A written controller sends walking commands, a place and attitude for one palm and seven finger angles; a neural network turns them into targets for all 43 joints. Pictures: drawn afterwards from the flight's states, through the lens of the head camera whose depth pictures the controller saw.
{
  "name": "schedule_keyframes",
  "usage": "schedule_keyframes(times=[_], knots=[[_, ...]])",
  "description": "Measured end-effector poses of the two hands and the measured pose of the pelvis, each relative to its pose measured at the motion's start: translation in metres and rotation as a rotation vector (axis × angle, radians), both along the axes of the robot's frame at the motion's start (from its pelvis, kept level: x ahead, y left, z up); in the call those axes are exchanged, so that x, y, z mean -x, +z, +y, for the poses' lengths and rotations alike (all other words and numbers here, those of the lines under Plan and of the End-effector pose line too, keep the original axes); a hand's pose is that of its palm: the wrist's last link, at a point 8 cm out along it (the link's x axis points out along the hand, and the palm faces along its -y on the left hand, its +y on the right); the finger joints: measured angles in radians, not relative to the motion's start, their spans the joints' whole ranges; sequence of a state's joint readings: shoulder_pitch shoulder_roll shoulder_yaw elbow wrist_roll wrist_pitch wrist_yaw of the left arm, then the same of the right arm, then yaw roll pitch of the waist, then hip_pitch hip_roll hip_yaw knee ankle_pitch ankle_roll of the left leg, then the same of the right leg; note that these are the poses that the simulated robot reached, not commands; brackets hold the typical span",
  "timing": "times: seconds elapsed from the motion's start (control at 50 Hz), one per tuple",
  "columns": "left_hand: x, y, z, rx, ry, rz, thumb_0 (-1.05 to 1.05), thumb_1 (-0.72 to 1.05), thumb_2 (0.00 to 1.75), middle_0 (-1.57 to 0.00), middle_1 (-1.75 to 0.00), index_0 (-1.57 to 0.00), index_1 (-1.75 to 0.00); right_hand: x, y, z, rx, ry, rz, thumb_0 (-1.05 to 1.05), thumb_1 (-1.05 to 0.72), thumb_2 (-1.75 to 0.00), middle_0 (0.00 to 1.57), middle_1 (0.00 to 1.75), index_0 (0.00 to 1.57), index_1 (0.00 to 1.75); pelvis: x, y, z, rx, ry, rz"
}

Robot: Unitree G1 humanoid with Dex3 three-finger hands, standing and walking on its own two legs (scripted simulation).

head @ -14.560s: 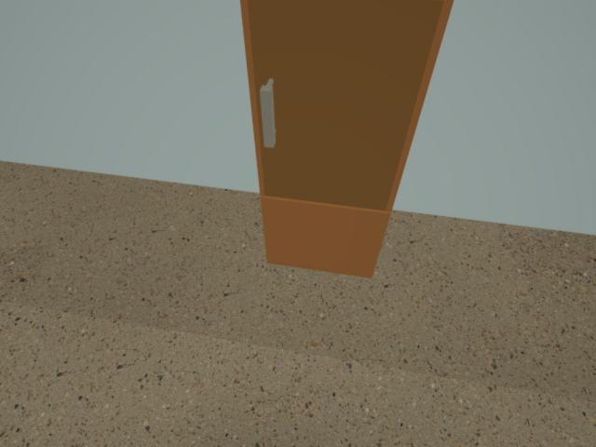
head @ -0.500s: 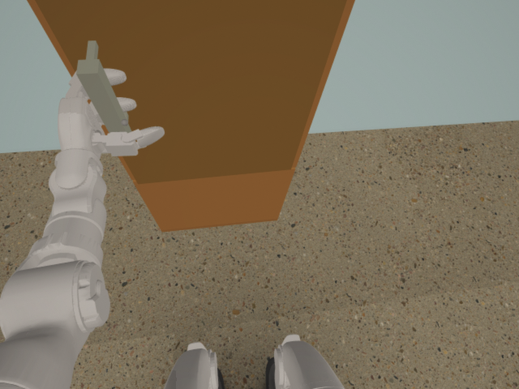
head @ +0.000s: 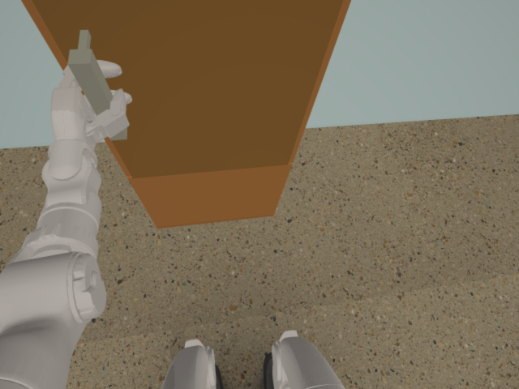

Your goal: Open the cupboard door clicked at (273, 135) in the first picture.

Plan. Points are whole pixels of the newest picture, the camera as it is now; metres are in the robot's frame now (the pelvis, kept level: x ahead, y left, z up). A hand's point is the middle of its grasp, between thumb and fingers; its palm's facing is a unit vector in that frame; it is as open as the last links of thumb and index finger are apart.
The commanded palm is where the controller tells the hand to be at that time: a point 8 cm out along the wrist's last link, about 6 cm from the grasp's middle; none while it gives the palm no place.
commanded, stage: pull the door open along its arc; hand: left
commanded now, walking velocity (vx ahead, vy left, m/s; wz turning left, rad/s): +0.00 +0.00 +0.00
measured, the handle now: (103, 89) +0.56 +0.20 +0.06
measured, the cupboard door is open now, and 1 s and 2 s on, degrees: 0 41 42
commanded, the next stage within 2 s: open thumb and fingers to let go in 1.02 s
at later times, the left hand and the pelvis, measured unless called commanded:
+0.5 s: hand (139, 174) +0.41 +0.14 +0.06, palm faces +0.12 -0.99 +0.03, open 6.3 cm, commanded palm +0.36 +0.18 +0.06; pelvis +0.02 +0.00 +0.02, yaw -1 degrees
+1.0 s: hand (219, 244) +0.30 +0.03 +0.07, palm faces +0.39 -0.92 -0.03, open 6.4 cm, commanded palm +0.23 +0.06 +0.06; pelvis +0.01 -0.04 +0.02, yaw +4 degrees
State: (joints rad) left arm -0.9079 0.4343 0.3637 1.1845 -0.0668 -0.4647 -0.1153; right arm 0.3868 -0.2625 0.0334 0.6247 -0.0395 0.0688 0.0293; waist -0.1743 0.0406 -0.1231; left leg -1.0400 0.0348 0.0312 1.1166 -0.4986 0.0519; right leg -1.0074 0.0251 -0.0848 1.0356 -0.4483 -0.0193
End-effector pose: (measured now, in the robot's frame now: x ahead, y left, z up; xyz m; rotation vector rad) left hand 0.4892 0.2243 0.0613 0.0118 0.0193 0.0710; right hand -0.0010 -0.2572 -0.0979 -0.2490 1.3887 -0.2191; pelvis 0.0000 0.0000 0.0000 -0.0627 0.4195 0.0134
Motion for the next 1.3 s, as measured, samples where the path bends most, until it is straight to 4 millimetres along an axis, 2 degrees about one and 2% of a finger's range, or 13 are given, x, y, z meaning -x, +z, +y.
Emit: schedule_keyframes(times=[0.16, 0.3, 0.46, 0.64, 0.76, 0.92, 1.1, 1.3], knots=[[0.006, 0.0, -0.001, 0.0, 0.005, -0.001, 0.01, 0.69, 0.82, -0.37, -1.35, -0.36, -1.35, -0.001, 0.001, 0.004, -0.021, -0.018, 0.002, 0.0, -0.9, -0.89, 0.2, 0.3, 0.2, 0.29, -0.004, 0.004, 0.0, -0.005, -0.012, -0.008], [0.035, 0.0, -0.008, 0.003, 0.0, -0.008, 0.01, 0.68, 0.74, -0.36, -1.35, -0.36, -1.35, -0.022, 0.007, 0.007, -0.054, -0.034, -0.06, 0.0, -0.91, -0.89, 0.2, 0.3, 0.2, 0.29, -0.013, 0.014, 0.0, -0.014, -0.026, -0.035], [0.094, 0.0, -0.029, 0.018, -0.01, -0.02, 0.01, 0.65, 0.7, -0.37, -1.35, -0.35, -1.35, -0.076, 0.015, 0.006, -0.079, 0.022, -0.214, 0.01, -0.91, -0.89, 0.2, 0.3, 0.2, 0.29, -0.021, 0.023, -0.002, -0.025, -0.025, -0.084], [0.15, 0.0, -0.074, 0.05, 0.28, -0.038, 0.02, 0.64, 0.75, -0.33, -1.35, -0.38, -1.35, -0.15, 0.015, 0.016, -0.12, 0.187, -0.39, 0.01, -0.91, -0.89, 0.2, 0.3, 0.2, 0.29, -0.015, 0.019, -0.011, -0.042, 0.003, -0.117], [0.178, 0.002, -0.104, 0.034, 0.401, -0.016, 0.02, 0.65, 0.78, -0.32, -1.35, -0.37, -1.35, -0.178, 0.016, 0.027, -0.157, 0.255, -0.467, 0.01, -0.91, -0.89, 0.2, 0.3, 0.2, 0.29, -0.01, 0.018, -0.021, -0.051, 0.025, -0.141], [0.21, 0.005, -0.133, -0.007, 0.378, 0.011, 0.01, 0.64, 0.72, -0.34, -1.34, -0.34, -1.35, -0.188, 0.021, 0.03, -0.196, 0.285, -0.531, 0.01, -0.91, -0.89, 0.2, 0.3, 0.2, 0.29, -0.007, 0.02, -0.037, -0.064, 0.041, -0.171], [0.237, 0.008, -0.165, -0.029, 0.268, 0.049, 0.01, 0.63, 0.69, -0.33, -1.32, -0.36, -1.35, -0.189, 0.028, 0.012, -0.204, 0.276, -0.587, 0.01, -0.9, -0.89, 0.2, 0.3, 0.2, 0.3, -0.011, 0.023, -0.054, -0.079, 0.047, -0.196], [0.23, 0.008, -0.158, -0.032, 0.382, 0.038, 0.01, 0.55, 0.74, -0.37, -1.32, -0.37, -1.34, -0.193, 0.021, -0.008, -0.173, 0.297, -0.585, 0.01, -0.91, -0.89, 0.2, 0.3, 0.2, 0.29, -0.007, 0.02, -0.066, -0.093, 0.062, -0.183]])
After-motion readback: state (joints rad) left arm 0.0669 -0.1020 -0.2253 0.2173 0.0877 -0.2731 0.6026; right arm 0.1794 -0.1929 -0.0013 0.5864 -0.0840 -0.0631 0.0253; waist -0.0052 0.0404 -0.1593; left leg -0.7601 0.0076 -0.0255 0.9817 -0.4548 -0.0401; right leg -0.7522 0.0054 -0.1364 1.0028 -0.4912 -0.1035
